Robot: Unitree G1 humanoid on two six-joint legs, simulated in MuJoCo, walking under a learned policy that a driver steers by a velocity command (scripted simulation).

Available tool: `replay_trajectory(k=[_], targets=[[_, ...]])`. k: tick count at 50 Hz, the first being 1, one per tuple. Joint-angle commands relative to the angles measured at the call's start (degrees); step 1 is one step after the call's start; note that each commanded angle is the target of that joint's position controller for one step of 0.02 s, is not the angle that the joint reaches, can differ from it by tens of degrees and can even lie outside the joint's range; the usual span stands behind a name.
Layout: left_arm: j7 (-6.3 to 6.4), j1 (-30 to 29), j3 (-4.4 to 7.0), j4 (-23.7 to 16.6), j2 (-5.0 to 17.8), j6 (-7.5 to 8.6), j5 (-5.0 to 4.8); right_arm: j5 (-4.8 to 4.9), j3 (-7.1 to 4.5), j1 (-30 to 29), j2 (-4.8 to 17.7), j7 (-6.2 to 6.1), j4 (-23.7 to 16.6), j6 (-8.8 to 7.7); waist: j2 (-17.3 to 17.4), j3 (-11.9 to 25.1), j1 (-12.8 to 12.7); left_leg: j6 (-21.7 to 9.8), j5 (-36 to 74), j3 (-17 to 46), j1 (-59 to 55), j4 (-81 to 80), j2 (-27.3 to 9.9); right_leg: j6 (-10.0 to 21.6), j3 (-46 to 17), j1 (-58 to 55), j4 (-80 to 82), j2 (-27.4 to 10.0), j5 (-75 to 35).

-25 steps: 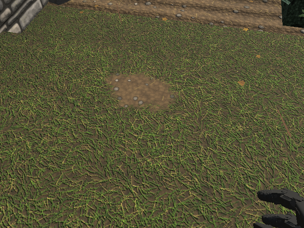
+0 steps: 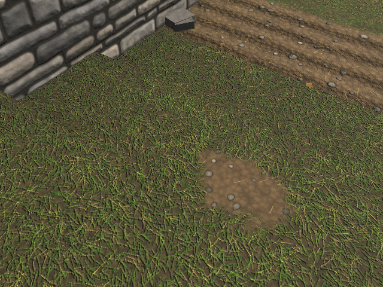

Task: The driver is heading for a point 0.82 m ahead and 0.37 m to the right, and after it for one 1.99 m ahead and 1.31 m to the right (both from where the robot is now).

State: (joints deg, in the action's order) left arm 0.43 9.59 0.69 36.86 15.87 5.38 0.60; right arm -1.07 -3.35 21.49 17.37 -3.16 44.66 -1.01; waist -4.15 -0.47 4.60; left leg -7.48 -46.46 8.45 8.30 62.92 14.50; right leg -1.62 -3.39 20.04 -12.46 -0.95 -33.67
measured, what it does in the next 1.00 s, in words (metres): goes down, turning right: right foot 0.17 m lower, then left foot 0.16 m higher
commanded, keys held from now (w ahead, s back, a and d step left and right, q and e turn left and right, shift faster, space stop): shift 0.32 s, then e+shift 0.58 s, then w+e+shift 0.10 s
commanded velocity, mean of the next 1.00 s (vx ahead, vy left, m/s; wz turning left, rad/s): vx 0.08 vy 0.00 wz -0.34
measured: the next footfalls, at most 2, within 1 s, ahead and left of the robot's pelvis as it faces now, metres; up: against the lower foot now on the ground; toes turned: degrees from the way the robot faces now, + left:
right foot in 0.02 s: +0.17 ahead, -0.10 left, -0.17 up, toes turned +4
left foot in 0.88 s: +0.09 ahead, +0.23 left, +0.00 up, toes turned -22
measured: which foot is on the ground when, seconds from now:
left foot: down 0.00-0.02, up 0.04-0.86, down 0.88-1.00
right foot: up 0.00-0.00, down 0.02-0.88, up 0.90-1.00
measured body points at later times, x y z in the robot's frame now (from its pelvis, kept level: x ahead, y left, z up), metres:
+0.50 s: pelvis +0.09 -0.03 -0.06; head +0.12 -0.07 +0.38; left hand +0.13 +0.21 -0.18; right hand +0.32 -0.23 -0.16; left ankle +0.06 +0.13 -0.49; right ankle +0.13 -0.10 -0.80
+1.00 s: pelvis +0.05 +0.13 -0.03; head +0.07 +0.13 +0.42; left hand +0.29 +0.31 -0.14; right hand +0.02 -0.13 -0.14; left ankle +0.05 +0.25 -0.64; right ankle +0.10 -0.10 -0.65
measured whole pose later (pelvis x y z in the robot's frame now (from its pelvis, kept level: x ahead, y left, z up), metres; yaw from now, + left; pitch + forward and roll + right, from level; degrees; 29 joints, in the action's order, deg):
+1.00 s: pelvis +0.05 +0.13 -0.03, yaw -26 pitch +5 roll -1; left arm -0.9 13.3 2.6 42.5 16.8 1.4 4.3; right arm -5.8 1.2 20.0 13.6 3.9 36.2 -0.2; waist -0.3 4.7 3.1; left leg -1.8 -48.6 -2.8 37.7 81.0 -2.6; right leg -2.4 -21.9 50.8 -69.7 12.5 11.2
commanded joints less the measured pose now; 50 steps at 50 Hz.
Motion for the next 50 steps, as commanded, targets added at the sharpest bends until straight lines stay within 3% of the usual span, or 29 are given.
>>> replay_trajectory(k=[1, 2, 3, 4, 5, 6, 7, 9, 11, 13, 17, 21, 26, 27, 31, 32, 34, 36, 39, 40, 42, 43, 44, 45, 46, 47, 48, 49, 50], targets=[[-0.98, 23.5, 4.04, 6.4, 5.6, -0.01, -0.72, 2.80, 1.42, -2.4, -4.3, -0.98, -0.6, 1.10, -3.5, 5.3, -11.7, 5.2, 0.6, 2.0, 18.8, 31.2, -4.2, 0.1, -6.4, -32.4, -2.4, -13.7, -26.6], [-1.76, 25.2, 3.17, 7.3, 7.1, 0.07, 2.19, 3.78, 2.05, 5.9, -7.1, -0.10, -1.4, 1.41, -11.2, 9.6, -8.6, 8.7, -11.7, 1.6, 36.1, 53.7, 0.2, 2.3, -9.2, -46.5, -21.7, -15.6, -52.3], [-2.63, 23.7, 3.81, 9.8, 10.0, -0.22, 2.05, 5.93, 1.94, 15.3, -3.8, 0.60, -1.2, 1.15, -15.6, 17.6, -4.0, 10.6, -7.2, 7.8, 46.4, 65.9, -2.6, 12.8, -24.8, -54.3, -26.0, -24.5, -46.6], [-2.97, 19.8, 3.25, 7.5, 7.8, -1.20, 1.46, 5.22, 1.30, 12.4, 0.3, 0.96, -0.8, 1.25, -4.2, 19.9, -6.5, 11.5, -3.5, 7.6, 48.1, 69.2, -5.6, 17.5, -23.4, -49.0, -22.6, -24.4, -28.9], [-2.11, 12.0, 3.52, 7.6, 9.7, -2.24, 0.24, 5.59, 1.11, 7.3, 1.7, 0.42, -4.0, 1.75, 1.6, 17.5, -2.8, 11.6, 5.6, 4.5, 47.8, 68.2, -8.9, 22.4, -29.8, -38.6, -14.9, -26.6, 3.5], [-0.60, 4.6, 1.93, 6.7, 5.3, -3.49, -0.83, 4.70, 0.48, -0.1, 3.1, -1.01, -5.6, 3.46, 10.3, 10.0, -1.6, 12.1, 11.7, 0.6, 45.9, 62.1, -12.1, 22.4, -30.7, -22.3, -6.9, -25.8, 29.8], [0.64, 1.7, 0.51, 6.6, 3.0, -4.05, -0.63, 3.92, 0.43, -7.2, 3.5, -1.94, -8.0, 4.84, 11.4, 1.7, -2.1, 11.0, 13.2, 0.9, 43.2, 56.8, -12.8, 19.9, -28.3, -7.6, -3.1, -24.1, 38.8], [0.42, 2.9, -0.49, 7.8, 3.2, -3.82, 0.87, 2.67, 1.26, -9.0, -0.6, -2.62, -9.3, 5.69, 5.9, -2.4, -2.4, 8.9, 14.9, 0.2, 38.4, 54.5, -12.8, 13.8, -19.7, 6.3, -2.3, -15.0, 40.3], [0.11, 5.1, -0.28, 8.7, 4.7, -3.45, 1.82, 2.25, 1.76, -6.5, -3.5, -3.04, -8.7, 4.28, 0.5, 0.8, -1.8, 9.4, 19.1, -3.2, 35.4, 52.6, -11.6, 12.5, -10.8, 5.8, -3.6, -8.9, 22.1], [1.33, 10.6, -1.45, 11.0, 0.3, -3.70, 1.18, 3.41, 2.09, -7.5, -4.7, -2.99, -9.0, 2.17, 0.0, 5.6, -3.4, 10.1, 22.2, 0.8, 41.9, 52.9, -11.2, 12.8, -10.0, -5.9, -9.0, -9.5, 9.3], [2.83, 14.5, -1.59, 10.8, -1.1, -5.43, 0.85, 2.78, 3.22, -12.3, -7.5, -2.81, -10.3, 2.76, 0.4, 7.1, -5.3, 11.1, 20.5, 2.4, 51.0, 52.8, -12.8, 12.9, -13.6, -17.0, -11.8, -10.5, 16.7], [3.60, 15.7, 0.91, 5.6, 4.1, -6.72, 0.75, 1.98, 2.95, -21.5, -6.2, -3.26, -16.3, 2.55, -1.3, 4.1, -7.7, 13.4, 16.9, -4.2, 58.2, 59.0, -13.9, 17.0, -22.6, -19.9, -11.5, -11.6, 13.0], [5.15, 17.2, 2.08, 2.2, 3.9, -8.17, 0.91, 2.16, 3.40, -24.8, -7.4, -2.49, -20.0, 0.88, -2.1, 7.4, -8.1, 13.0, 15.4, -3.8, 58.4, 61.1, -12.6, 18.6, -25.0, -23.0, -13.0, -10.8, 5.1], [3.80, 19.2, 4.27, 4.2, 7.9, -6.91, 0.02, -2.66, 3.38, -22.0, -5.2, -1.27, -18.9, 3.50, 0.1, 8.3, -7.6, 10.0, 14.2, -8.0, 58.6, 56.2, -12.0, 20.2, -18.4, -23.1, -14.8, -7.9, -0.8], [2.52, 18.7, 4.57, 3.4, 6.1, -5.44, 1.12, -1.80, 3.28, -26.3, -5.1, -0.49, -21.0, 4.97, -0.7, 7.6, -8.4, 9.0, 19.3, -8.2, 56.3, 48.6, -11.6, 20.5, -22.2, -19.0, -14.4, -7.2, 9.0], [1.78, 25.9, 1.33, 9.5, 1.8, 0.50, 7.20, -2.23, 5.55, -12.3, -8.5, 2.47, -16.5, 3.15, -12.4, 9.7, -7.7, 10.7, 23.5, 1.8, 57.8, 53.3, -16.5, 18.3, -29.4, -16.8, -13.1, -14.9, 18.6], [1.22, 23.1, 1.54, 8.4, 2.2, 2.43, 4.94, -3.70, 6.01, -17.2, -6.2, 3.03, -17.4, 2.70, 1.4, 5.8, -9.1, 11.4, 22.9, -1.0, 62.0, 53.5, -16.3, 15.5, -30.3, -13.5, -14.1, -11.4, 32.7], [1.77, 21.3, 2.56, 7.7, 7.8, 2.89, 4.58, -1.80, 5.49, -22.0, -3.2, 3.10, -21.7, 2.01, 0.3, 5.3, -8.4, 9.3, 12.3, -2.3, 53.3, 56.3, -15.4, 13.9, -31.5, -1.0, -12.8, -8.3, 32.8], [3.12, 21.3, 3.16, 6.9, 9.9, 3.03, 2.67, -1.26, 5.23, -22.3, -1.5, 3.05, -23.3, 1.00, -2.6, 8.9, -9.9, 8.0, 6.6, -0.6, 50.9, 54.9, -14.5, 11.8, -34.8, -2.3, -12.9, -8.7, 31.3], [3.09, 18.2, 4.06, 5.8, 14.6, 2.66, 1.90, -1.28, 5.26, -20.8, -2.7, 3.96, -25.4, 1.75, -0.9, 9.4, -5.8, 6.8, -3.0, -8.5, 41.4, 44.0, -12.9, 14.7, -34.1, 4.1, -7.7, -9.1, 28.4], [2.89, 9.2, 3.91, 3.5, 15.4, 2.54, 3.76, -0.07, 3.74, -15.2, -1.3, 5.31, -24.3, 2.93, -3.7, 9.6, -1.0, 5.1, -2.3, -9.5, 23.9, 26.6, -11.0, 13.0, -34.3, 15.9, -1.6, -5.8, 35.0], [1.38, 6.4, 6.49, 2.2, 12.0, -4.14, 0.76, 1.87, 4.49, -1.9, -6.4, 3.21, -17.3, 4.05, -12.7, 14.6, 1.2, 5.4, -5.7, -19.1, 9.9, 17.6, -8.7, 12.5, -16.8, 5.4, 0.7, 1.6, 24.7], [1.57, 1.3, 6.61, -0.2, 9.6, -6.31, 0.47, 2.77, 3.78, 11.1, -3.6, 2.83, -13.8, 4.03, -11.9, 8.6, 6.6, 4.6, -6.2, -17.8, 0.0, 3.7, -7.9, 9.7, -14.0, 16.5, -4.9, 6.1, 33.5], [0.73, -5.3, 4.27, -6.5, -0.6, -5.97, -0.16, 1.50, 1.47, 15.2, 6.4, 2.40, -11.9, 3.24, 16.9, 1.2, 7.8, -0.7, -0.3, 21.2, -5.8, -13.1, -27.9, 4.9, -8.8, 42.8, -36.2, 13.6, 71.2], [-0.24, -13.7, 4.44, -13.2, -0.6, -3.63, 2.36, 1.45, -1.22, 12.3, 13.1, 0.97, -12.9, 3.33, 23.1, 1.1, 8.9, -6.0, 19.2, 54.4, -0.6, -33.3, -42.8, 1.1, -13.5, 58.6, -46.0, 6.5, 79.1], [-3.45, -6.0, -4.08, -8.4, -13.3, -3.23, 7.44, -4.07, 1.38, 6.0, 10.8, 5.75, -14.8, 0.07, 40.2, -10.3, 3.7, -21.1, 5.3, 72.2, 6.0, -43.3, -38.3, -1.0, -34.0, 79.2, -54.3, 13.2, 57.7], [-2.53, -7.3, -1.32, -3.5, -5.3, -2.92, 3.92, -7.73, 3.34, -7.2, 3.2, 8.66, -17.0, -0.59, 25.3, -10.5, 0.8, -12.9, -5.0, 53.4, 7.6, -39.6, -35.4, -1.0, -33.2, 77.2, -63.1, 12.8, 44.5], [-1.95, -4.6, 0.09, 1.0, 0.6, -2.35, 3.62, -8.60, 3.75, -15.5, 0.1, 9.60, -17.3, -1.88, 19.6, -2.4, -1.3, -10.4, -8.2, 39.2, 15.0, -33.9, -32.4, -1.8, -27.3, 66.0, -69.5, 12.0, 37.7], [-2.10, 2.1, 0.12, 2.9, 2.4, -1.27, 4.00, -5.69, 3.41, -18.5, 0.1, 8.91, -13.6, -3.65, 12.5, 0.8, -7.3, -9.2, -5.4, 28.5, 22.8, -30.0, -29.7, -1.1, -17.7, 54.3, -79.2, 10.1, 33.4]])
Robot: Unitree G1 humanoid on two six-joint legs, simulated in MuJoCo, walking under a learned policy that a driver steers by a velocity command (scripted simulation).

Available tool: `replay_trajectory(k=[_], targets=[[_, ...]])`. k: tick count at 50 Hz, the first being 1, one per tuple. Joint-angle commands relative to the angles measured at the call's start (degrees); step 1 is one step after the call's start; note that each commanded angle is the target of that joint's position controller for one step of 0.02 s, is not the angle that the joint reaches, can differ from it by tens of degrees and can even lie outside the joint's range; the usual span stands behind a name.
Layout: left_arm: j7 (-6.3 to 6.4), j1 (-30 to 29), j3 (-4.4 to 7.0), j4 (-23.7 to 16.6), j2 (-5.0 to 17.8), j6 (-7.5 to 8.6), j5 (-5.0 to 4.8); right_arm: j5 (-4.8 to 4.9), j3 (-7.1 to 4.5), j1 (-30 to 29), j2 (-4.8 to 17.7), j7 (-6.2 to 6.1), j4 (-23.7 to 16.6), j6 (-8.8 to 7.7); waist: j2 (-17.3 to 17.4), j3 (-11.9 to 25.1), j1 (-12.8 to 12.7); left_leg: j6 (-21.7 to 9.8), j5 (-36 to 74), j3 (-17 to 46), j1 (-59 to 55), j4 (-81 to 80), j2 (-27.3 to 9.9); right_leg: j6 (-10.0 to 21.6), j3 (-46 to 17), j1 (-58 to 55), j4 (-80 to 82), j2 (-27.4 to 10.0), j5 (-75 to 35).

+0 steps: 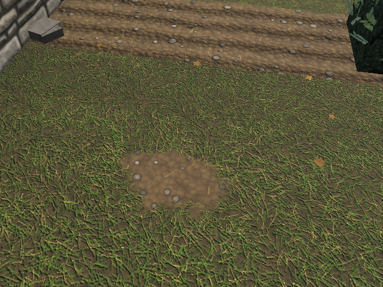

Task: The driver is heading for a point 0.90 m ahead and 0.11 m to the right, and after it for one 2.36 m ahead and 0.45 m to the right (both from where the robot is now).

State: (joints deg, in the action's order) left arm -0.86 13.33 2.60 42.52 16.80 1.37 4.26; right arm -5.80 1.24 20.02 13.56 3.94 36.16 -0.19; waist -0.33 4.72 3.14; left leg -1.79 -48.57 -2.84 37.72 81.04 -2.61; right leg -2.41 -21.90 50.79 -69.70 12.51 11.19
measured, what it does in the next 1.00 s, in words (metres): goes down, turning right: right foot 0.17 m lower, then left foot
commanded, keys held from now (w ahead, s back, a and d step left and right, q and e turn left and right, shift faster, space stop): w+e+shift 0.42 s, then w+shift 0.08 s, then w+q+shift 0.50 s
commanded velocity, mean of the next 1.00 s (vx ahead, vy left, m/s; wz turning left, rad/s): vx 0.84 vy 0.00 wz -0.33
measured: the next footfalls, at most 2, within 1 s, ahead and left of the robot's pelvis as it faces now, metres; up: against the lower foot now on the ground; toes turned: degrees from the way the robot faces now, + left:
right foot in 0.52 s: +0.26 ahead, -0.21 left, -0.17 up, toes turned -35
left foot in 0.92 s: +0.64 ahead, -0.28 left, -0.16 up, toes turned -18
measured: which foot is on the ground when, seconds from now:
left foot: down 0.00-0.52, up 0.54-0.90, down 0.92-1.00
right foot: up 0.00-0.50, down 0.52-0.92, up 0.94-1.00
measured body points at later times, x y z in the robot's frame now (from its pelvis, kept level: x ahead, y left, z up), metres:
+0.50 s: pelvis +0.16 -0.09 +0.01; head +0.20 -0.10 +0.46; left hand +0.48 +0.02 -0.08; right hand -0.09 -0.27 -0.09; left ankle -0.04 +0.12 -0.59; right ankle +0.24 -0.20 -0.71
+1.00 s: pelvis +0.54 -0.26 -0.08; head +0.55 -0.25 +0.37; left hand +0.71 -0.06 -0.22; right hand +0.48 -0.55 -0.20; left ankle +0.60 -0.26 -0.77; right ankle +0.34 -0.31 -0.62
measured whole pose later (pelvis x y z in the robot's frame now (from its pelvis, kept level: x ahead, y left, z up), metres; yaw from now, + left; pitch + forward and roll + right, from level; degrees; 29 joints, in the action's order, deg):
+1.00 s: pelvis +0.54 -0.26 -0.08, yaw -15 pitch -3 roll -3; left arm 1.4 12.4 1.7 52.2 13.1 3.7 1.7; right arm 0.5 -5.5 17.4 17.0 1.5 51.1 -1.1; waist 0.3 -3.8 5.8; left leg -10.6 -22.2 -3.3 26.9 50.8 7.0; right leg 1.1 3.9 15.9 -86.3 2.6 24.9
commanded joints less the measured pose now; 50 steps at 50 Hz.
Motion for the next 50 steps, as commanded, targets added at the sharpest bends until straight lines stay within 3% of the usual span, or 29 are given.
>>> replay_trajectory(k=[1, 3, 6, 7, 8, 11, 14, 18, 22, 25, 26, 27, 28, 29, 30, 31, 33, 35, 37, 38, 40, 42, 44, 45, 46, 47, 48, 49, 50], targets=[[-2.05, 4.0, -1.68, -1.0, 2.7, 2.65, 1.02, 0.60, -0.87, -21.1, 2.5, 0.82, -3.7, -5.88, 4.3, -5.0, -10.5, -12.5, -0.4, 27.8, 6.0, -45.3, -8.6, 1.0, 8.3, 11.0, -27.5, -4.6, -18.8], [-5.79, 7.4, -1.58, -1.2, 2.9, 1.32, 1.48, 2.03, 0.35, -27.0, 1.7, -1.22, -3.3, -8.19, 1.3, -5.4, -13.4, -8.4, 1.5, 13.0, 16.2, -45.2, -7.5, 0.0, 14.4, 0.2, -32.8, -7.5, -25.8], [-7.92, -2.9, -1.57, -6.3, 4.0, 1.36, 0.91, 0.95, 1.48, -10.4, 3.6, -4.91, 3.9, -10.45, 0.4, -5.1, -3.8, -6.8, 9.1, 7.8, -6.7, -43.8, -10.1, 1.1, 14.0, 10.1, -19.7, -13.3, -27.8], [-4.09, -11.0, 3.17, -7.3, 6.2, -2.84, -4.03, 3.73, -5.14, 3.4, 14.0, -3.86, 7.7, -7.58, -6.4, -4.0, -2.7, -2.3, 2.8, 12.4, -14.4, -46.6, -14.4, 1.5, 17.2, 4.8, -9.1, -12.7, -26.5], [-2.94, -14.0, 2.99, -7.9, 5.7, -4.70, -4.56, 2.71, -5.50, 7.6, 14.5, -3.51, 9.0, -6.10, -2.7, -7.0, 0.7, -2.4, -0.2, 12.6, -19.0, -46.3, -15.0, 1.4, 17.3, 8.1, -7.4, -12.9, -25.0], [-2.61, -17.2, 3.17, -8.2, 2.5, -6.91, -4.02, 1.21, -6.30, 10.6, 11.3, -3.50, 9.0, -5.11, 7.1, -11.3, 3.6, -2.3, 2.1, 9.0, -31.5, -49.8, -17.7, 0.5, 17.2, 15.0, -2.4, -12.3, -18.5], [-2.50, -21.6, 3.78, -8.7, 2.1, -6.80, -3.53, 1.29, -5.85, 11.8, 7.5, -3.53, 10.2, -5.48, 8.1, -15.0, 5.7, -2.1, 7.5, 3.6, -35.8, -51.0, -18.8, 1.5, 20.1, 13.3, 4.8, -13.7, -19.7], [-4.21, -26.1, 3.27, -8.5, 1.4, -5.84, -3.63, 1.34, -6.38, 12.7, 7.5, -3.96, 12.5, -6.76, 5.9, -18.6, 6.7, -0.6, 12.0, -3.2, -38.3, -50.0, -18.8, 3.8, 24.6, 5.6, 20.6, -16.2, -25.2], [-4.52, -21.2, 2.09, -4.6, -0.3, -5.26, -2.51, 3.72, -6.17, 8.8, 7.6, -4.61, 13.9, -5.67, 3.5, -18.5, 1.9, 0.4, 31.4, -13.2, -30.2, -46.3, -16.0, 6.6, 32.5, -19.6, 33.6, -15.1, -26.7], [-1.63, 1.9, 3.36, 5.3, 3.2, -4.56, -0.89, 4.21, -6.66, 9.3, 10.4, -5.46, 15.6, -3.21, 1.9, -6.4, -8.9, -1.9, 64.8, -12.8, -30.4, -17.0, -14.7, 10.8, 30.3, -46.7, 39.1, -13.3, -19.1], [-0.70, 12.5, 4.73, 9.3, 5.4, -3.71, -0.25, 5.26, -7.33, 6.8, 11.6, -5.48, 15.6, -2.59, -3.1, -1.9, -16.0, -1.8, 55.5, -13.2, -22.5, 6.7, -9.2, 13.8, 25.1, -61.7, 48.0, -14.1, -25.6], [-0.99, 14.6, 5.60, 11.5, 10.5, -3.13, -1.16, 4.20, -6.92, 3.5, 7.8, -5.56, 14.5, -2.27, -7.7, -3.3, -15.3, -3.0, 6.3, -7.6, -0.6, 28.4, -1.9, 14.9, 18.8, -73.3, 41.5, -18.3, -26.1], [-1.30, 14.9, 4.60, 10.4, 14.1, -1.85, -1.61, 4.76, -5.55, 9.4, 4.2, -5.23, 11.6, -3.18, -10.6, 4.3, -7.9, -5.5, 2.6, 0.7, 9.8, 31.8, -3.6, 11.4, 16.8, -81.7, 23.4, -23.3, -51.8], [-0.96, 17.8, 4.76, 9.8, 12.3, -1.81, -3.20, 6.13, -5.83, 11.6, 7.2, -5.26, 11.1, -3.85, -6.5, 14.1, -10.6, -5.5, 11.2, 6.4, 16.7, 27.5, -3.6, 14.7, 8.9, -89.1, 28.4, -29.7, -36.3], [0.08, 15.0, 4.63, 9.4, 11.9, -1.44, -2.80, 6.09, -6.11, 4.1, 7.8, -5.87, 7.9, -4.58, -7.0, 10.7, -10.5, -5.0, 24.2, 5.9, 20.5, 17.9, -2.3, 14.4, 2.6, -78.2, 43.9, -33.4, -0.4], [1.11, 5.2, 2.85, 8.0, 7.6, -0.47, -2.86, 4.99, -5.90, 1.3, 7.9, -5.13, 9.4, -3.99, -1.1, 0.5, -5.4, -2.9, 32.0, 4.8, 14.1, 8.5, -4.3, 12.7, 4.9, -61.4, 52.7, -30.2, 11.3], [1.82, 1.9, 1.59, 8.1, 3.6, 1.98, -1.72, 4.25, -6.01, 6.0, 7.2, -4.56, 13.5, -2.12, -1.1, -6.9, -0.8, -0.9, 36.0, 9.5, 4.9, 1.3, -6.0, 12.5, 5.6, -46.2, 53.7, -30.9, 0.9], [1.36, 0.7, 0.74, 9.1, 1.1, 4.00, -2.13, 4.43, -5.69, 4.6, 4.6, -3.31, 13.8, -0.80, -2.7, -12.8, 1.6, -0.4, 39.1, 10.7, 3.1, -6.4, -6.6, 10.6, 11.3, -37.2, 56.7, -28.3, -3.8], [1.05, 4.6, 0.21, 11.4, -0.2, 5.48, -2.65, 5.06, -5.47, -3.3, 4.0, -2.62, 11.9, -1.28, -4.0, -16.7, -0.5, -2.5, 44.7, 9.6, 6.4, -15.0, -5.3, 8.8, 19.0, -39.1, 57.8, -25.4, -20.5], [1.06, 5.1, 0.05, 11.7, -0.3, 5.64, -2.67, 5.25, -4.99, -5.9, 3.0, -2.39, 10.9, -1.61, -6.1, -16.6, -0.7, -4.0, 46.7, 7.4, 6.8, -19.5, -4.8, 8.2, 23.0, -40.7, 59.0, -24.8, -24.8], [1.61, 6.3, -0.34, 12.4, -0.1, 5.33, -3.14, 6.30, -4.62, -13.3, 3.1, -1.41, 9.1, -2.27, -2.2, -19.2, -2.0, -6.5, 50.7, 2.0, 5.3, -30.7, -3.1, 5.6, 29.7, -42.4, 63.0, -22.6, -31.6], [2.52, 6.9, -0.11, 13.2, 2.2, 5.12, -3.52, 5.60, -4.26, -13.2, 2.1, -0.46, 9.0, -2.19, -2.1, -17.0, -0.2, -8.2, 52.6, -4.1, -5.0, -34.1, 0.0, 4.8, 34.6, -44.0, 61.6, -22.7, -44.7], [4.07, -2.3, 1.49, 9.1, 7.0, 5.10, -3.63, 5.35, -7.00, 8.5, 6.7, -0.36, 16.4, -1.19, -4.8, -2.1, 11.7, -10.1, 55.5, -7.6, -31.6, -22.4, 6.8, 3.1, 37.6, -39.6, 41.8, -22.6, -71.4], [4.46, -9.6, 2.41, 6.7, 9.6, 4.81, -3.95, 5.30, -9.13, 23.9, 11.2, -1.17, 21.1, -0.19, -5.3, 3.8, 20.7, -11.6, 49.6, -5.5, -49.4, -18.5, 7.7, 2.5, 36.2, -29.7, 23.8, -23.3, -75.9], [3.95, -19.9, 3.48, 4.8, 11.8, 4.52, -5.33, 5.59, -11.16, 38.4, 15.1, -2.21, 24.9, 0.94, 0.2, 6.8, 31.3, -16.9, 48.2, -0.3, -64.5, -22.8, 4.1, 1.7, 35.6, -17.4, -8.2, -18.2, -54.6], [2.67, -21.3, 1.34, 3.4, 2.2, 4.10, -3.55, 7.64, -9.03, 28.9, 8.9, -2.21, 24.0, 1.19, 18.4, -4.7, 24.4, -18.7, 43.2, 5.6, -50.9, -39.9, 5.0, 2.6, 35.2, -9.2, -34.0, -4.7, 13.5], [2.41, -8.0, -1.04, 0.5, -5.0, 3.72, -2.80, 7.20, -6.93, 11.5, 7.7, -2.34, 19.0, 0.22, 19.2, -7.5, 3.4, -19.8, 59.2, 21.3, -45.1, -39.5, 2.1, 3.8, 23.7, -0.9, -35.1, -8.0, 19.4], [1.84, -2.1, -1.99, -0.6, -4.9, 4.08, -1.82, 6.81, -6.42, 6.8, 6.3, -2.56, 15.6, -0.38, 9.7, -1.1, -1.2, -24.2, 51.8, 37.3, -44.7, -48.5, -4.5, 4.1, 17.8, -1.5, -30.4, -9.1, 18.7], [1.54, -0.2, -1.63, -1.2, -2.0, 4.59, -0.99, 5.30, -6.96, 4.4, 8.6, -3.54, 13.9, -0.81, 4.7, -3.7, -3.6, -24.6, 27.4, 50.1, -35.2, -62.6, -10.1, 3.8, 16.2, -0.9, -21.0, -10.5, 17.6]])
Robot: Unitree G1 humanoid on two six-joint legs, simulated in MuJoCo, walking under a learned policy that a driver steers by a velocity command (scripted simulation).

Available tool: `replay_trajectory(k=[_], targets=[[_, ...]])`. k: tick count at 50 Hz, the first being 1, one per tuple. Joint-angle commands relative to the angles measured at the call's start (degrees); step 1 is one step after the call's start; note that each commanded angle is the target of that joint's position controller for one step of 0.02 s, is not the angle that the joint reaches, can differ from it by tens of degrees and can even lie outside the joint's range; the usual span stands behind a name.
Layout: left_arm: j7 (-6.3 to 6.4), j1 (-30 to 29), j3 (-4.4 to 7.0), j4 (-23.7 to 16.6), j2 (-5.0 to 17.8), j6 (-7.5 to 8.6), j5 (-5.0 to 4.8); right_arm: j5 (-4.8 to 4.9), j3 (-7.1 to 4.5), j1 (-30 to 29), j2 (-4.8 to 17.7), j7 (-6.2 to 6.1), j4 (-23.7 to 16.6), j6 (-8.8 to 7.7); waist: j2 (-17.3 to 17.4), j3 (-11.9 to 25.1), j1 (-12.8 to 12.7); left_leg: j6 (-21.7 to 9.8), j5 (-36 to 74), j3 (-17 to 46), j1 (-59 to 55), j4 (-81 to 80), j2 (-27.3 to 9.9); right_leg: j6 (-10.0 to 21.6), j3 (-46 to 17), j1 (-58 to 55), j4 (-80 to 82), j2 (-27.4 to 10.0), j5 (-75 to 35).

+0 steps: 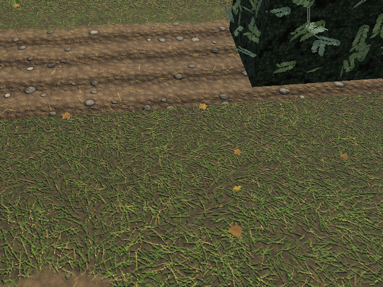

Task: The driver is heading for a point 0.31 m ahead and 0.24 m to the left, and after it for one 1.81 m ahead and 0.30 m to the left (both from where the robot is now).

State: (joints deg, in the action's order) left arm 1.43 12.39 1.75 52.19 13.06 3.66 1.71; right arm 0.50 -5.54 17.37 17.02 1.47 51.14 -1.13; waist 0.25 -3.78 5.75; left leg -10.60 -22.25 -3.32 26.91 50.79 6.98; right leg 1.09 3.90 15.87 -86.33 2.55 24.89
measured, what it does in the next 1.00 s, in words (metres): goes down, turning left: right foot 0.17 m lower, then left foot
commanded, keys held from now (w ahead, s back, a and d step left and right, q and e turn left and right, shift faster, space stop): w+q+shift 0.36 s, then q+shift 0.32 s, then e+shift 0.32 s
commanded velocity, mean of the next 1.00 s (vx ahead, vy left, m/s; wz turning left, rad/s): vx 0.58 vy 0.00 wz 0.65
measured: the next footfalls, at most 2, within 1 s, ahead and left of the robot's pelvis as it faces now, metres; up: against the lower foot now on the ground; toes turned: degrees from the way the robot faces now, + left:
right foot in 0.44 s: +0.60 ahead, -0.09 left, -0.17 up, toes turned +27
left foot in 0.78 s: +0.75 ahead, +0.17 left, -0.17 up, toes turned +43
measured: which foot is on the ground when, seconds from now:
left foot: down 0.00-0.42, up 0.44-0.76, down 0.78-1.00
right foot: up 0.00-0.42, down 0.44-0.76, up 0.78-1.00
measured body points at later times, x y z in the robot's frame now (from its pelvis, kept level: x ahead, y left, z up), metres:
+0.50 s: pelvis +0.48 -0.02 -0.11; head +0.51 +0.01 +0.33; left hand +0.56 +0.28 -0.21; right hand +0.56 -0.32 -0.23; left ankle +0.20 +0.00 -0.59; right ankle +0.56 -0.11 -0.85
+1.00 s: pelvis +0.69 +0.03 -0.12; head +0.71 +0.06 +0.33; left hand +0.57 +0.24 -0.27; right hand +0.95 -0.04 -0.24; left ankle +0.72 +0.14 -0.85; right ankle +0.76 -0.09 -0.79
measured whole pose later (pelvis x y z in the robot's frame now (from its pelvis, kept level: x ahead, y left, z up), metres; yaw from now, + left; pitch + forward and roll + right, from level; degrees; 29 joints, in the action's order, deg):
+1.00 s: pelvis +0.69 +0.03 -0.12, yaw +36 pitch +0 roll -1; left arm 1.3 18.3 0.8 46.4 11.0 -3.3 0.5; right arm -0.6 0.7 5.0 9.5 -1.4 43.9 -0.6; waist -0.5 -4.5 -2.3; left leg -5.6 -7.6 -8.0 22.1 29.2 0.2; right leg -1.2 0.2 28.2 -61.6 -2.1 26.3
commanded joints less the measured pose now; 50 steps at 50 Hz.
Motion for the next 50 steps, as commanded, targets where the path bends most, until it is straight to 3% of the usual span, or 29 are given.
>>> replay_trajectory(k=[1, 5, 6, 7, 9, 11, 14, 16, 18, 20, 21, 22, 23, 24, 25, 26, 27, 29, 30, 31, 34, 36, 38, 39, 40, 41, 42, 44, 50], targets=[[-0.52, -2.0, 0.44, -9.4, 6.2, 1.35, 2.22, -1.21, -0.45, 2.2, 6.1, -1.31, -2.8, -0.62, -4.6, -0.8, -8.4, -13.2, -8.7, 49.3, -12.8, -35.3, -18.8, -1.1, -11.0, 29.0, 5.0, -3.9, 2.1], [-0.70, -9.0, -0.32, -10.1, 4.8, -2.83, 2.95, -0.54, -0.96, 3.9, 9.3, -1.82, -3.0, -3.72, -2.2, -2.3, -7.1, -11.1, 13.0, 35.6, 1.6, -32.8, -10.3, -5.2, -7.5, 16.0, 25.7, -6.3, -7.4], [-1.38, -7.1, -0.08, -9.0, 4.5, -2.49, 2.41, -1.80, -1.03, 6.9, 8.8, -1.67, -2.4, -4.21, -0.7, -0.3, -5.5, -10.8, 22.6, 34.1, -2.4, -30.9, -11.0, -3.7, -7.1, 16.8, 24.2, -7.0, -18.1], [-0.96, -13.9, 1.72, -11.0, 8.3, -1.67, 0.39, -1.60, -0.68, 11.1, 7.0, -1.86, -0.1, -5.23, -3.0, -1.3, -2.5, -8.9, 19.7, 33.4, -10.4, -27.2, -8.7, -3.3, -10.7, 25.3, 31.2, -7.9, -26.2], [-2.64, -19.7, 0.26, -13.6, 4.3, -1.10, 2.08, -0.47, -0.20, 14.0, 5.0, -2.20, 1.0, -5.07, -2.2, 0.2, 0.6, -5.6, 9.4, 29.4, -10.2, -24.5, -4.4, -1.7, -7.3, 21.7, 42.5, -5.6, -38.3], [-3.71, -20.9, 0.13, -14.5, 3.7, -1.34, 1.75, -0.43, -0.53, 15.8, 6.2, -2.48, 0.8, -4.36, 1.1, 1.5, 2.1, -5.1, 12.0, 30.3, -13.9, -21.9, -4.1, -0.6, -6.6, 21.7, 45.2, -3.6, -39.8], [-3.77, -25.1, 0.26, -18.2, 3.9, -0.09, 0.51, -1.80, -0.27, 18.6, 6.0, -2.62, 1.2, -3.11, 4.2, 0.3, 4.7, -4.4, 18.3, 31.9, -17.2, -16.9, -4.1, 0.0, -5.2, 22.1, 48.5, -1.2, -38.4], [-3.63, -24.8, 0.23, -20.0, 4.4, 1.51, 1.03, -2.57, -0.51, 18.1, 6.8, -2.75, 0.8, -2.91, 5.5, -0.5, 5.1, -3.8, 22.5, 33.3, -19.5, -12.8, -3.7, -0.1, -5.4, 20.8, 51.6, -0.5, -37.2], [-2.66, -18.6, 0.71, -18.8, 5.4, 3.44, -0.63, -2.96, -0.65, 12.3, 7.0, -3.34, -1.3, -3.21, 3.4, 0.1, 1.2, -0.9, 25.9, 32.0, -17.9, -6.4, -2.0, -1.3, -7.0, 8.6, 62.4, -1.5, -39.2], [-1.05, 4.0, 2.25, -13.0, 7.3, 3.80, -0.72, -1.47, -0.96, 8.1, 7.8, -3.88, -0.8, -3.26, 1.6, 10.6, -11.5, 1.6, 26.8, 26.5, -14.1, 21.9, 3.0, -1.6, -9.6, -17.2, 72.2, -5.1, -62.1], [-0.50, 17.0, 3.50, -7.9, 9.5, 2.96, -1.54, -0.55, -1.27, 2.1, 8.3, -4.12, -2.5, -2.87, -0.8, 13.9, -18.1, 3.9, 7.5, 21.0, -5.8, 36.5, 5.4, -1.5, -13.3, -32.8, 78.4, -10.3, -73.3], [-0.75, 20.2, 4.52, -5.0, 12.2, 1.58, -0.29, 0.79, -0.65, -1.7, 5.6, -4.70, -5.0, -1.84, -0.9, 10.2, -18.6, 5.1, -17.4, 16.5, 4.5, 52.8, 6.8, -1.0, -13.8, -37.8, 71.3, -16.0, -74.1], [-1.58, 18.8, 2.82, -6.9, 11.5, 2.28, 2.51, 4.16, 0.46, 9.4, 2.4, -4.84, -8.8, -1.54, -11.5, 18.2, -9.5, 5.7, -23.5, 12.8, 21.9, 55.6, 1.7, -1.4, -16.1, -58.0, 44.7, -26.5, -111.2], [-2.10, 19.0, 2.75, -7.8, 8.9, 2.07, 2.68, 4.01, 1.37, 12.5, 2.8, -5.61, -7.4, -1.39, -17.5, 24.3, -11.4, 6.9, -21.4, 11.2, 34.5, 58.2, -1.4, 4.4, -20.6, -66.6, 40.5, -31.4, -109.0], [-5.34, 20.4, -0.24, -7.2, 4.9, 0.83, 4.14, -7.68, 6.12, 23.4, -3.4, 5.10, -3.4, -3.82, -16.7, 41.5, -10.8, 11.3, -16.8, 16.3, 30.9, 62.0, -2.7, 22.5, -25.8, -69.2, 45.6, -35.3, -95.3], [-4.17, 13.0, -1.08, -9.3, 1.1, 0.80, 4.34, -6.41, 4.27, 13.0, 0.7, 7.64, -3.5, -4.90, 0.1, 24.8, -12.2, 12.1, -2.6, 18.1, 33.4, 44.0, -8.9, 18.8, -26.6, -46.2, 52.0, -32.0, -74.3], [-2.65, 5.1, -0.80, -10.1, 4.1, 2.18, 3.17, -5.61, 3.46, 5.9, 2.3, 7.39, -4.6, -6.48, -0.3, 11.3, -7.4, 14.7, 4.4, 14.7, 28.3, 26.7, -11.3, 17.4, -21.0, -23.9, 58.1, -25.1, -69.8], [-0.79, 1.6, -1.20, -7.9, 4.0, 3.07, 1.00, -6.59, 4.09, -4.1, 0.6, 5.97, -6.7, -7.30, -12.3, 10.3, -2.0, 15.9, 1.4, 5.8, 9.6, 12.5, -14.5, 15.4, -11.0, -1.9, 67.6, -19.0, -74.1], [-0.33, 1.0, -0.84, -8.2, 4.6, 3.13, 0.53, -6.21, 5.96, -4.1, -0.7, 5.94, -6.4, -6.24, -11.0, 9.9, -2.0, 15.4, 2.9, 5.4, 8.4, 10.5, -15.0, 15.1, -11.1, -1.5, 69.7, -20.7, -77.6], [-0.83, 6.6, 0.38, -5.1, 6.3, 3.35, -2.14, -1.19, 4.43, -9.0, 0.3, 3.46, -9.4, -2.44, -1.5, 2.5, -4.2, 10.3, 14.8, 1.2, 6.9, 5.6, -9.6, 8.1, -4.0, 0.7, 68.3, -18.0, -71.2], [-1.21, 2.1, 0.56, -6.1, 6.7, 2.57, -3.50, -0.73, 4.41, -4.6, 0.0, 2.19, -9.1, 1.10, -7.4, 4.6, 0.2, 5.8, 23.1, -1.2, -4.1, -3.7, -6.6, 2.0, 4.5, 2.8, 64.3, -13.4, -62.7], [-0.37, 4.1, 0.00, -5.8, 5.1, 1.70, -3.11, -1.73, 4.12, -4.5, 0.7, 1.89, -9.3, 1.42, -6.3, 5.8, 0.1, 3.5, 22.5, -1.7, -12.1, -7.5, -3.5, 0.6, 4.0, 3.4, 58.8, -13.3, -66.0], [-0.30, 6.2, 0.29, -5.4, 8.2, 0.84, -2.55, -3.39, 3.54, 0.9, 1.9, 1.33, -7.3, 0.64, -3.4, 8.3, 2.8, -0.3, 25.9, 1.7, -23.8, -17.5, -2.5, 0.4, 3.4, 4.1, 44.7, -12.9, -58.1], [-0.62, 9.1, 0.54, -5.5, 9.2, 0.19, -2.79, -3.81, 2.56, 1.3, 5.6, 0.79, -7.1, -0.10, 6.8, 9.7, 3.0, -5.2, 57.4, 10.2, -30.3, -22.8, -12.0, -0.6, 7.1, 8.6, 25.3, -6.1, -21.6], [-0.52, 19.7, -0.81, -6.4, 4.2, -0.94, -2.65, -2.30, 3.01, 0.7, 6.5, -0.07, -9.0, -0.37, 11.9, 23.8, -3.2, -12.8, 97.4, 26.6, -41.0, -15.1, -32.5, -0.4, 1.5, 11.4, 8.1, -2.6, 19.1], [0.26, 20.9, -0.50, -4.8, 5.7, -2.41, -2.42, 0.18, 4.22, 1.7, 1.9, -1.10, -9.5, -0.67, 3.2, 29.1, -0.7, -14.9, 96.2, 26.6, -38.7, -16.5, -34.0, -0.3, -9.8, 9.5, 7.3, -1.9, 15.3], [0.88, 20.3, -0.74, -4.7, 4.8, -3.36, -2.67, 0.09, 4.34, -4.3, 1.2, -2.33, -10.5, -0.44, 3.2, 21.7, -2.5, -14.8, 77.3, 22.7, -31.6, -21.8, -32.6, -1.0, -9.2, 13.2, 8.6, -2.5, 12.4], [1.23, 15.2, -0.30, -5.4, 6.0, -4.88, -0.73, -0.23, 4.84, -11.5, 0.0, -3.43, -10.6, -0.48, 2.7, 10.2, -5.6, -8.9, 54.6, 15.5, -16.0, -29.6, -26.2, -2.2, -6.5, 10.5, 17.7, -5.3, 6.1], [-0.64, 12.9, 0.93, -7.5, 3.1, -8.10, -1.25, -1.17, 3.13, -13.6, 1.7, -3.43, -11.2, -0.13, 4.5, 10.7, -8.1, -3.0, 35.6, 1.4, -7.8, -30.5, -22.0, -2.0, -1.0, 4.4, 27.1, -4.4, -2.0]])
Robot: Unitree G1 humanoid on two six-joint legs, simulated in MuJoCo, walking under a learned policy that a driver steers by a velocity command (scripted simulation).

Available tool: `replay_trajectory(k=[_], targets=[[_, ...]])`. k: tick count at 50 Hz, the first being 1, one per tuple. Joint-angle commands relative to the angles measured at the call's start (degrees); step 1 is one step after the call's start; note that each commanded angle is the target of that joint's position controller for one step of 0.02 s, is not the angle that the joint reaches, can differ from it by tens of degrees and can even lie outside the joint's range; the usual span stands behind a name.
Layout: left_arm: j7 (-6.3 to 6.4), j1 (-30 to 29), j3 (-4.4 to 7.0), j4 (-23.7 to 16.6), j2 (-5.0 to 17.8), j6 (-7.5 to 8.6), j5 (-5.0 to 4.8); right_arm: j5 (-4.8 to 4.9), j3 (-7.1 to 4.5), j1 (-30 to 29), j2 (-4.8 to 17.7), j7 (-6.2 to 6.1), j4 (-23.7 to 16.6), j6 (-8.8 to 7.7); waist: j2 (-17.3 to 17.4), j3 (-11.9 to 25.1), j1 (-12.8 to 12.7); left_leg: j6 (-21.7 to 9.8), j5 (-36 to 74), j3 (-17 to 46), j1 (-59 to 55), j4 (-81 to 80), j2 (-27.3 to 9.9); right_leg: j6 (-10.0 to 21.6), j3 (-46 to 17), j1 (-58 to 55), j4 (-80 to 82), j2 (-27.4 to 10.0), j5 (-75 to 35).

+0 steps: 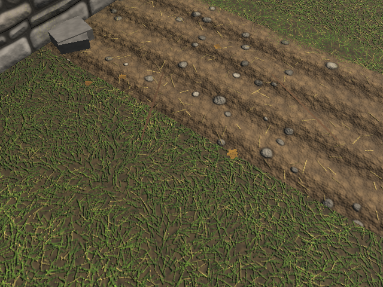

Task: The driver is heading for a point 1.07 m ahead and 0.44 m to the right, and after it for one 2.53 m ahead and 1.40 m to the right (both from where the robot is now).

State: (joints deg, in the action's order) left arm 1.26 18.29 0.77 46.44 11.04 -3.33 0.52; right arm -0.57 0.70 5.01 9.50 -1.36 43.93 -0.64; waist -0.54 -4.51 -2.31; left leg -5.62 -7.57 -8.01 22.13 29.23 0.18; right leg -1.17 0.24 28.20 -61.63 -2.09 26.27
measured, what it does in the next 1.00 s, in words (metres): steps on the spot, turning right: right foot, then left foot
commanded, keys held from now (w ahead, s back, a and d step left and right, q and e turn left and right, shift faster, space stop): e+shift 0.64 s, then shift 0.36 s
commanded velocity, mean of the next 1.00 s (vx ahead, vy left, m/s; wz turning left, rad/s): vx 0.02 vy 0.00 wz -0.69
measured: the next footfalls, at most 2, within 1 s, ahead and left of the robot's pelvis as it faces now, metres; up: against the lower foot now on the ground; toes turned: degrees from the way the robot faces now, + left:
right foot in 0.16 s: +0.01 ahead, -0.16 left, +0.00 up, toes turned -12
left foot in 0.82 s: +0.13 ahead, +0.02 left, +0.00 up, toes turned -29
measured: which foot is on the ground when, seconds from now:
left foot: down 0.00-0.18, up 0.20-0.80, down 0.82-1.00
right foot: up 0.00-0.14, down 0.16-0.86, up 0.88-1.00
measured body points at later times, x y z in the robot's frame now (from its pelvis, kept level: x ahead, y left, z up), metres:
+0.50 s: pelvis +0.01 -0.09 +0.02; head +0.02 -0.11 +0.47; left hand +0.22 +0.12 -0.08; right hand +0.07 -0.43 -0.06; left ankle +0.09 +0.07 -0.65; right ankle -0.03 -0.15 -0.73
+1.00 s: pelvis +0.04 -0.04 +0.00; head +0.06 -0.05 +0.45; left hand +0.33 +0.06 -0.09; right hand -0.01 -0.32 -0.09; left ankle +0.11 +0.05 -0.73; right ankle -0.09 -0.12 -0.64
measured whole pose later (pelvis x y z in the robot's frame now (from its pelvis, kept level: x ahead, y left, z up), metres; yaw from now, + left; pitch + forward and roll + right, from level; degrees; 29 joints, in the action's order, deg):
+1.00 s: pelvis +0.04 -0.04 +0.00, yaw -42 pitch +3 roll +1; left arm -0.6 13.2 1.4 37.8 17.9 2.1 3.1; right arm -0.9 0.1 10.3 13.0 3.3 39.9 -5.9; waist -1.4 1.7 1.2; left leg -1.1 -16.3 -1.3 16.9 29.8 1.0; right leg -10.0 -8.9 31.7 -70.1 4.3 32.8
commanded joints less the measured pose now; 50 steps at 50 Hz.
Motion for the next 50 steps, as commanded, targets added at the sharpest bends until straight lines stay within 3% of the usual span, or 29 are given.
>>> replay_trajectory(k=[1, 2, 3, 5, 7, 8, 9, 10, 11, 12, 13, 14, 15, 17, 19, 25, 32, 37, 39, 40, 41, 42, 43, 44, 45, 46, 47, 48, 50], targets=[[-0.86, 5.3, 2.02, -2.9, 5.1, -1.35, -0.04, -0.20, -3.34, -1.0, 9.3, -0.69, -4.0, -0.29, 6.8, 11.4, 0.4, -7.5, 15.5, 5.6, -3.0, -9.2, -15.6, 0.6, 3.1, -7.9, 4.3, 0.0, -4.2], [-2.54, 10.9, 0.63, -2.5, 2.8, 1.50, 4.21, -5.41, -6.74, 0.3, 16.7, -0.88, -5.0, -3.56, 2.6, 5.7, -1.1, -7.3, -7.2, 8.3, 6.7, -18.6, -21.1, -2.1, 0.1, -15.3, 5.0, -3.4, -1.6], [-3.07, 10.0, 0.65, -2.6, 1.2, 3.32, 4.26, -3.86, -8.39, -1.1, 17.9, -1.69, -5.6, -5.16, 1.1, 5.2, -0.4, -5.6, -15.0, 8.9, 6.7, -17.8, -20.6, -3.0, 2.0, -16.2, 6.4, -1.8, -0.6], [-3.73, 6.5, 2.00, -4.1, 5.0, 5.48, 3.07, -1.65, -8.00, -2.9, 13.9, -2.64, -6.7, -6.71, 3.7, 4.8, 0.9, -4.0, -19.6, 8.6, 0.2, -16.7, -20.5, -1.6, 2.0, -13.6, 15.1, -1.9, -4.7], [-4.23, 5.8, 3.72, -4.6, 7.9, 6.66, 1.59, -1.38, -7.72, -2.9, 11.5, -3.08, -6.7, -7.05, 3.8, 5.8, 0.4, -1.7, -23.1, 8.4, -3.2, -12.0, -21.5, 3.1, 2.7, -17.6, 27.9, -0.3, -11.1], [-4.36, 6.3, 4.85, -4.8, 8.8, 7.34, 1.57, -2.09, -7.39, -1.1, 10.4, -3.44, -6.0, -7.03, 1.9, 6.2, 0.6, 0.3, -24.2, 6.2, -2.4, -5.9, -20.2, 6.4, 1.6, -21.4, 33.6, 1.0, -14.4], [-3.79, 8.3, 5.83, -5.0, 11.1, 8.40, 1.63, -2.63, -6.72, 2.0, 7.0, -3.62, -6.3, -7.02, -6.4, 6.1, 1.4, 4.1, -25.4, -0.1, 1.8, 7.5, -14.1, 13.8, -7.4, -24.9, 40.2, -4.1, -33.2], [-3.58, 10.6, 6.78, -6.8, 18.1, 10.23, 1.29, -2.36, -5.39, 1.2, 2.8, -3.76, -13.4, -7.35, -14.9, 10.3, 2.4, 10.1, -31.4, -0.3, 12.6, 18.2, -0.8, 30.2, -36.2, -29.0, 45.0, -20.2, -42.9], [-3.40, 9.1, 7.08, -6.4, 15.5, 12.13, 4.44, -0.71, -6.21, -4.5, 7.1, -2.76, -12.1, -6.90, -4.7, 1.7, -1.4, 10.9, -26.0, 11.5, 16.9, 20.7, -0.9, 24.7, -32.4, -23.8, 47.6, -18.3, -31.4], [-3.77, 4.7, 7.63, -6.6, 15.5, 12.94, 2.93, 0.10, -7.64, -6.2, 11.5, -2.63, -12.4, -6.08, -5.7, 1.7, -0.1, 10.6, -21.8, 12.4, 18.2, 24.5, -1.0, 20.0, -26.3, -23.7, 47.0, -14.3, -27.3], [-4.08, 1.9, 7.43, -7.0, 14.4, 12.60, 1.00, -0.61, -9.07, -5.1, 14.6, -2.97, -12.0, -5.57, -5.9, 3.8, 1.8, 10.5, -20.4, 13.0, 17.5, 29.9, -1.0, 18.3, -23.0, -24.2, 45.5, -12.2, -30.3], [-4.17, 1.5, 6.38, -7.2, 12.6, 11.90, 0.21, -2.28, -8.55, -3.3, 13.3, -3.11, -11.8, -5.50, -6.1, 5.3, 2.9, 10.1, -19.7, 13.7, 16.6, 33.2, -1.1, 17.4, -21.3, -23.1, 44.0, -11.4, -37.4], [-4.23, 1.5, 6.08, -7.5, 12.1, 10.94, 0.73, -3.26, -7.80, -2.0, 11.6, -2.88, -11.7, -5.53, -3.7, 5.3, 4.2, 10.1, -17.8, 13.5, 15.1, 34.5, -1.6, 16.2, -20.2, -21.4, 43.4, -10.6, -41.2], [-4.35, 3.0, 5.87, -8.2, 11.9, 10.32, 2.04, -1.76, -7.09, -0.2, 10.8, -2.75, -11.5, -5.68, -3.3, 7.2, 3.8, 11.4, -14.2, 13.5, 15.9, 34.9, -1.1, 16.4, -19.7, -23.1, 41.9, -9.1, -44.6], [-4.46, 5.4, 5.77, -8.5, 12.5, 10.67, 2.48, -1.33, -6.42, 0.1, 10.5, -2.50, -11.4, -5.30, -4.4, 8.3, 3.2, 13.2, -13.1, 13.6, 17.1, 34.8, -0.7, 16.8, -21.2, -25.1, 40.1, -8.1, -49.1], [-5.54, 5.6, 5.64, -11.5, 14.7, 11.76, 1.46, -1.68, -5.25, 0.4, 12.0, -2.46, -10.2, -2.83, -5.2, 10.1, 2.4, 16.0, -15.1, 14.7, 18.1, 30.7, -1.6, 17.7, -30.4, -26.8, 35.7, -7.5, -52.1], [-5.31, 3.0, 5.49, -13.5, 16.0, 10.82, 1.28, -0.84, -3.97, -0.3, 11.9, -1.20, -8.6, -3.07, -5.9, 10.9, 1.0, 15.1, -15.3, 14.2, 13.6, 23.9, -0.1, 16.4, -37.9, -22.4, 30.7, -4.2, -51.8], [-4.84, -0.5, 4.50, -14.1, 15.7, 8.81, 0.68, -1.79, -2.45, 1.3, 9.4, 1.76, -6.9, -2.95, -4.7, 11.5, -1.0, 13.8, -14.2, 10.4, 6.4, 21.9, 0.0, 15.8, -38.9, -14.8, 27.8, -2.8, -52.3], [-4.87, -3.3, 3.78, -14.4, 15.2, 7.83, 0.19, -1.61, -2.22, 2.7, 9.2, 2.90, -6.5, -3.35, -4.2, 10.6, 0.0, 12.8, -11.6, 9.9, 1.6, 16.9, 0.0, 15.5, -39.8, -10.9, 28.4, -2.1, -49.0], [-5.17, -4.6, 3.40, -14.0, 14.6, 7.52, -0.68, -1.01, -2.18, 3.3, 9.4, 3.23, -6.0, -3.68, -2.9, 10.1, 1.1, 12.0, -6.8, 10.0, -1.9, 10.0, 0.0, 14.9, -40.3, -9.8, 28.8, -1.3, -45.5], [-5.76, -5.5, 2.56, -13.0, 13.4, 7.04, -1.11, -0.45, -2.06, 3.6, 9.1, 3.49, -5.7, -3.87, -2.2, 10.0, 2.6, 10.1, 2.3, 10.8, -7.6, 4.2, -0.3, 13.9, -40.7, -7.2, 29.5, -0.2, -41.2], [-6.19, -4.4, 1.80, -11.8, 12.1, 6.74, -1.25, -0.23, -2.76, 4.5, 10.9, 3.36, -5.7, -4.30, -1.4, 10.6, 3.4, 6.1, 13.2, 13.4, -13.5, 1.2, -2.6, 11.1, -39.8, -4.6, 29.1, 1.4, -33.2], [-5.93, 2.2, 1.48, -12.2, 10.1, 6.41, -1.04, -0.29, -4.15, 3.9, 17.3, 3.13, -5.9, -5.17, 8.1, 16.2, -0.9, -6.3, 36.6, 24.7, -24.6, 0.4, -14.0, 3.4, -30.4, 1.9, 23.0, 7.6, -13.1], [-4.66, 3.4, 1.56, -12.5, 10.8, 6.18, -0.69, -1.46, -4.35, 5.0, 18.5, 3.80, -7.1, -5.66, 10.4, 17.5, 1.0, -17.1, 43.1, 34.7, -30.5, -4.8, -23.8, -4.0, -18.3, 10.7, 9.2, 13.4, 14.5], [-2.60, -2.2, 3.58, -14.1, 15.8, 5.83, 1.62, -2.94, -5.92, 10.5, 20.3, 3.05, -6.3, -5.93, 4.5, 16.2, 5.5, -18.0, 36.2, 35.9, -28.1, -6.4, -24.6, -6.6, -13.6, 13.3, -2.8, 11.3, 19.9], [-0.99, -3.7, 3.72, -13.7, 15.6, 5.54, 3.09, -2.18, -5.35, 7.2, 18.5, 3.48, -6.6, -6.65, 4.6, 12.8, 3.1, -14.0, 28.0, 33.8, -20.0, -7.7, -23.2, -8.5, -11.3, 12.3, -11.2, 6.9, 15.2], [-0.03, -2.0, 3.40, -12.1, 15.0, 5.44, 2.95, -0.60, -2.90, -1.3, 11.2, 4.53, -9.9, -6.95, 4.9, 11.2, 0.2, -9.5, 25.9, 28.2, -12.9, -8.1, -19.0, -10.1, -10.7, 8.0, -14.7, 4.6, 11.5], [-0.33, -1.0, 2.34, -11.1, 12.3, 5.73, 3.02, 0.35, -1.14, -7.2, 6.9, 5.24, -11.9, -7.06, 5.9, 9.9, -1.9, -7.2, 29.3, 23.7, -7.5, -7.4, -16.1, -11.1, -9.5, 4.5, -15.5, 3.2, 8.4], [-2.24, 0.0, 1.15, -10.6, 8.7, 6.38, 3.06, 0.44, -0.60, -8.9, 7.7, 5.11, -12.8, -7.02, 3.5, 10.1, -3.0, -6.3, 31.8, 17.3, -2.7, -7.3, -12.2, -10.7, -5.1, -2.4, -13.5, 1.3, 3.0]])
Velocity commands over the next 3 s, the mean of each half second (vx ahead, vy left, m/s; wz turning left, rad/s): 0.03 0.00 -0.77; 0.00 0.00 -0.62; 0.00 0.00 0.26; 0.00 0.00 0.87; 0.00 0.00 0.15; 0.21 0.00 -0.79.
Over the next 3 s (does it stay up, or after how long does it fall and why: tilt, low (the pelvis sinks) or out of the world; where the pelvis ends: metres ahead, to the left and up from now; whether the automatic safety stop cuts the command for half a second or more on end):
stays up -0.04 -0.11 0.01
